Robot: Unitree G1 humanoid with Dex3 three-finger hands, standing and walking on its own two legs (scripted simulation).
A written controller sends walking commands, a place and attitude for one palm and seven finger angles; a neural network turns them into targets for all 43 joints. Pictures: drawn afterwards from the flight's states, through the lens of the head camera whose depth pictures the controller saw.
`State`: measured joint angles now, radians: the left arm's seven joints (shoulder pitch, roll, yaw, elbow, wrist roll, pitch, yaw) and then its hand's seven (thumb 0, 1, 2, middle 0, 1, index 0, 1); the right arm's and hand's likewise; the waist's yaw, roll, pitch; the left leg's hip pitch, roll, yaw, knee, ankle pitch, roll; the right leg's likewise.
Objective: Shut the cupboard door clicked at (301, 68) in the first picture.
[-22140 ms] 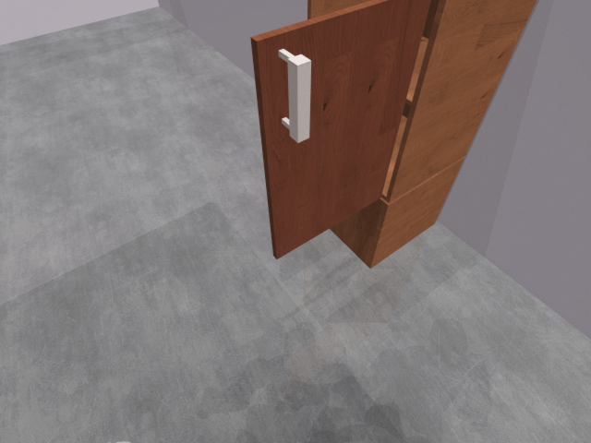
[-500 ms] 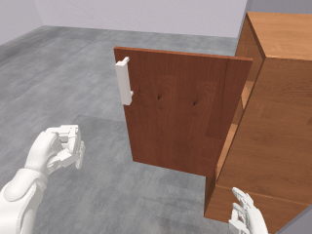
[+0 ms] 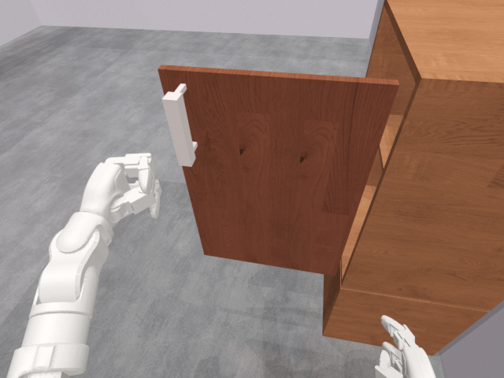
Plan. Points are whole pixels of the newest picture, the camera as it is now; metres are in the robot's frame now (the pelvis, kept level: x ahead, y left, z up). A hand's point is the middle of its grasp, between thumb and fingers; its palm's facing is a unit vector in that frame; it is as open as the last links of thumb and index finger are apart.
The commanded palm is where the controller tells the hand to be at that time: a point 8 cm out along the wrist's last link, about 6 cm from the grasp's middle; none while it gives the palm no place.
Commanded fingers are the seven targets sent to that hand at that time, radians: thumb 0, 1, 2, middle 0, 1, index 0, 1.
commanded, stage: bring the fist close to the handle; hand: left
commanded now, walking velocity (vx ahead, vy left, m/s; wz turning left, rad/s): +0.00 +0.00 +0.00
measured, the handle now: (184, 125) +0.51 +0.16 +0.16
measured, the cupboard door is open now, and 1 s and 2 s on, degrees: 89 89 74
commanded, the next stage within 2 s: push the door shut along its arc in 0.82 s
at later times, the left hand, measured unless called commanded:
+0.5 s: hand (182, 153) +0.42 +0.14 +0.17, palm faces -0.11 -0.99 -0.03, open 3.1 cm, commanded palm +0.39 +0.19 +0.16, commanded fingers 0.00 0.90 0.90 -1.30 -1.50 -1.30 -1.50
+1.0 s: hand (176, 158) +0.40 +0.15 +0.17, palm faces -0.10 -0.99 -0.03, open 3.1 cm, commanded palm +0.40 +0.20 +0.16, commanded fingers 0.00 0.90 0.90 -1.30 -1.50 -1.30 -1.50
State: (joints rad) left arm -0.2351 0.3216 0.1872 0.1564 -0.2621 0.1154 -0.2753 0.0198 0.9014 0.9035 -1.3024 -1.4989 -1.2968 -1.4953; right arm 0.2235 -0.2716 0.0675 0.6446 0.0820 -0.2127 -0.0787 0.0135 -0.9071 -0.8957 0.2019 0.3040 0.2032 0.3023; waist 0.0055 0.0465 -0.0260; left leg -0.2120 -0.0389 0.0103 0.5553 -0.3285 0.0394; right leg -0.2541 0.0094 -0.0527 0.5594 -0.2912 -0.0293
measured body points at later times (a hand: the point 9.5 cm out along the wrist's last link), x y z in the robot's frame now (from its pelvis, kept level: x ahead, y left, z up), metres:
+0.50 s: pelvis +0.02 +0.00 +0.00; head +0.02 -0.01 +0.45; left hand +0.42 +0.20 +0.17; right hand +0.15 -0.25 -0.10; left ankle -0.02 +0.09 -0.73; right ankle +0.01 -0.10 -0.73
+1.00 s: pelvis +0.01 +0.00 +0.00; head +0.00 -0.01 +0.45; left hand +0.40 +0.20 +0.17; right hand +0.14 -0.25 -0.09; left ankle -0.02 +0.09 -0.73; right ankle +0.01 -0.10 -0.73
